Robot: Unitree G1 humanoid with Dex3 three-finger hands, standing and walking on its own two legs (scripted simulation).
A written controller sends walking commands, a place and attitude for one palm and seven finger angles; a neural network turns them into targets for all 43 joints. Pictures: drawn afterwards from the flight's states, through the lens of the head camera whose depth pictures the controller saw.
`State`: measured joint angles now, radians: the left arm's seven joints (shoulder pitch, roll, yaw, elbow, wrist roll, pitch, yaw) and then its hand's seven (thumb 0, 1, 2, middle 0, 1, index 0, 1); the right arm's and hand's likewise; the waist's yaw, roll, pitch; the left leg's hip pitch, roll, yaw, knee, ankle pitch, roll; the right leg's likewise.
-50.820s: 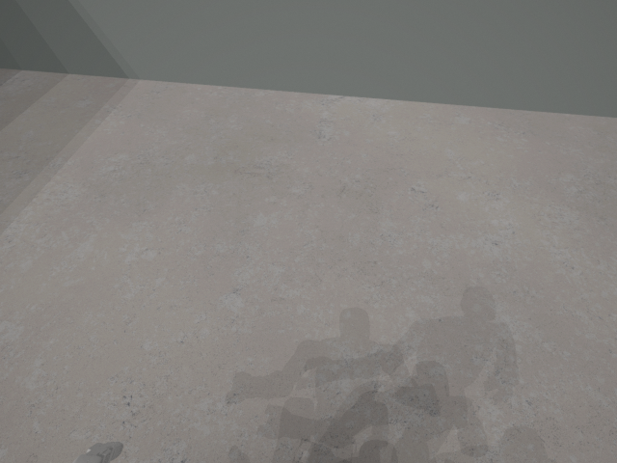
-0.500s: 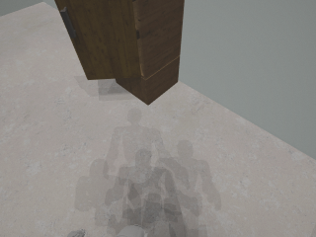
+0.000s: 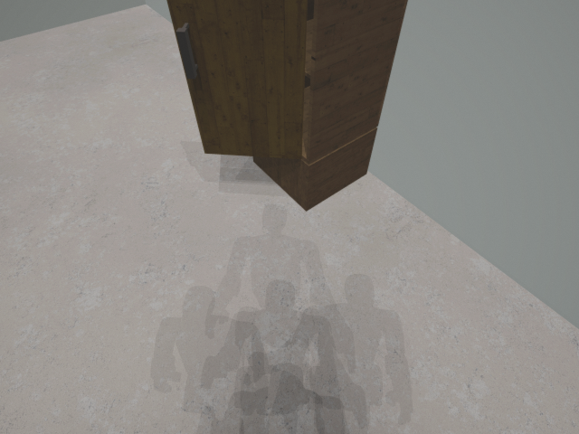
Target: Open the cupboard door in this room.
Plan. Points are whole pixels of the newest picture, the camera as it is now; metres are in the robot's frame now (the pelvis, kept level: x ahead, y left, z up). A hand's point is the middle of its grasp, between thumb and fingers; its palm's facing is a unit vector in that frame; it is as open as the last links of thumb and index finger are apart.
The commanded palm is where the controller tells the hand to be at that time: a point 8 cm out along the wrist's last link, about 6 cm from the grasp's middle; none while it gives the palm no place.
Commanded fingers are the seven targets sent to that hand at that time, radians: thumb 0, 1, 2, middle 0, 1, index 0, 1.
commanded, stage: take the last steps up to it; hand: left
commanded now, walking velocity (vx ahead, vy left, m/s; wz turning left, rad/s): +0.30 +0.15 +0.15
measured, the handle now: (189, 50) +1.09 +0.37 -0.03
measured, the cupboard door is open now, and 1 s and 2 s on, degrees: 47 47 47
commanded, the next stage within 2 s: come to a stop and stand still in 1.16 s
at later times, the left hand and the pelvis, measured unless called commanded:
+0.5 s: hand out of the picture +0.12 +0.26 -0.19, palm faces +0.13 -0.98 -0.18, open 7.4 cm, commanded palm none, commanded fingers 0.00 0.90 0.90 -0.20 -0.30 -0.20 -0.30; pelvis +0.16 +0.08 -0.01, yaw +3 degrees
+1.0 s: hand (151, 314) +0.33 +0.29 -0.16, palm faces +0.11 -0.97 -0.20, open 7.3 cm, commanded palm none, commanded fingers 0.00 0.90 0.90 -0.20 -0.30 -0.20 -0.30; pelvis +0.35 +0.10 +0.01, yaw +3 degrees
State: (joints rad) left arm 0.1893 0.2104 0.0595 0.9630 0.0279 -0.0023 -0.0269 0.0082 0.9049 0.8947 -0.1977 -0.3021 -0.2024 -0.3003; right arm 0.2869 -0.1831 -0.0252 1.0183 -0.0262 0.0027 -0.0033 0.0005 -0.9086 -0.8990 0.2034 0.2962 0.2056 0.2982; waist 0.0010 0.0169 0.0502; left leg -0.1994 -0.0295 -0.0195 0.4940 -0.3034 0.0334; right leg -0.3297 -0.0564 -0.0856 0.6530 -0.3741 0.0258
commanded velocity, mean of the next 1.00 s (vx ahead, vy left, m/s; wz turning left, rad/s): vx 0.29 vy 0.09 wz -0.01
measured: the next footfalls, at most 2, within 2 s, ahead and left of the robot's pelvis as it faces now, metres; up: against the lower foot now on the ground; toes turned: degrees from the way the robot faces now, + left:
right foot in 0.02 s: +0.06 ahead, -0.13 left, +0.00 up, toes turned -5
left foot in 0.36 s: +0.23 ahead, +0.19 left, +0.00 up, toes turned +11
